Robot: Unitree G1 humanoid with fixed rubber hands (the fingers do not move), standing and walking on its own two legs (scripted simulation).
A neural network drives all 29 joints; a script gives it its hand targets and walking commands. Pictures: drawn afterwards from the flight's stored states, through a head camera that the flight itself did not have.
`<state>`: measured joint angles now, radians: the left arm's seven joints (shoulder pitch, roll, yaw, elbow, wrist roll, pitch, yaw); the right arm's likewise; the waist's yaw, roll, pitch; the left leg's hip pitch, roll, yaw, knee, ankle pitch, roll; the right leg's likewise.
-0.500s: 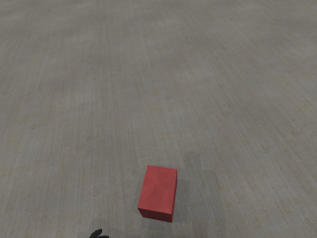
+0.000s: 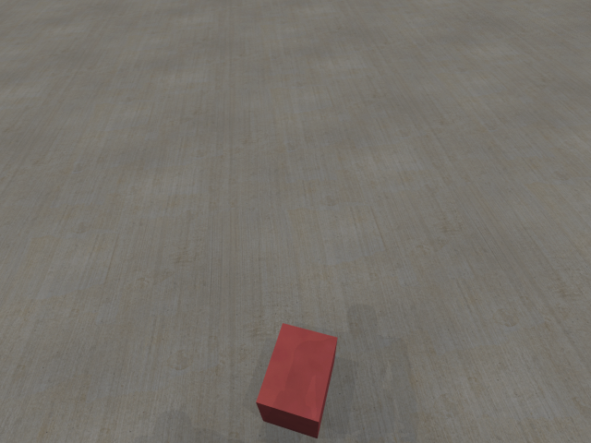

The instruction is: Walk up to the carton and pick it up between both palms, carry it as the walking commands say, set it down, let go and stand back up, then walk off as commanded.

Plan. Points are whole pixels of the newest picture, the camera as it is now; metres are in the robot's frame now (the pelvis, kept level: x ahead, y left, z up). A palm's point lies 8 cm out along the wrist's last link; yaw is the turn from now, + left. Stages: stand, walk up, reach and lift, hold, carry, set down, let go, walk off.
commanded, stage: walk up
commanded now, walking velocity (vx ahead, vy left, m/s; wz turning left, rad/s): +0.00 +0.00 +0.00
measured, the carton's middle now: (299, 379) +0.42 +0.05 -0.68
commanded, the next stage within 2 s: stand in 1.30 s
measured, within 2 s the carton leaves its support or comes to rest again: neither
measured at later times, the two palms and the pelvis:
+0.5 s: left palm out of the picture +0.01 +0.35 -0.16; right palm out of the picture -0.03 -0.14 -0.15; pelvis -0.01 +0.09 -0.02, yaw -8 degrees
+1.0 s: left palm out of the picture +0.10 +0.33 -0.15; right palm out of the picture -0.03 -0.10 -0.15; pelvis +0.01 +0.11 -0.01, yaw -10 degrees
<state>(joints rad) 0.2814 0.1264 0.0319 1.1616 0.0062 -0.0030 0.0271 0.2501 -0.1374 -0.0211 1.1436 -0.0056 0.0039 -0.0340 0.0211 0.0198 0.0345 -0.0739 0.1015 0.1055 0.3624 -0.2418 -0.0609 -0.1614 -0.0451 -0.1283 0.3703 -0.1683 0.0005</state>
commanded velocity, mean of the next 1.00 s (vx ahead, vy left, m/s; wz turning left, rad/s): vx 0.01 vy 0.09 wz -0.16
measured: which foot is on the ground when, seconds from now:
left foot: down 0.00-0.16, up 0.18-0.38, down 0.40-1.00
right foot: down 0.00-0.40, up 0.42-0.72, down 0.74-1.00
